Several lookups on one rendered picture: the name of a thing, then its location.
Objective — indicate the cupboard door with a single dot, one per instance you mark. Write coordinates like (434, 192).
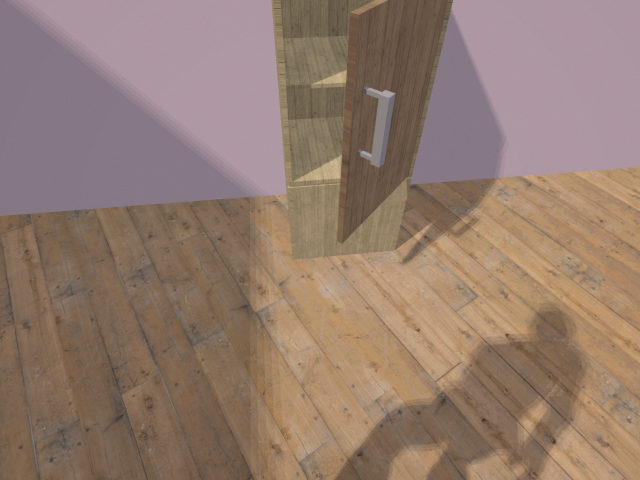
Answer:
(392, 46)

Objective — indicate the handle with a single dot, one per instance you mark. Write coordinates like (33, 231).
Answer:
(382, 126)

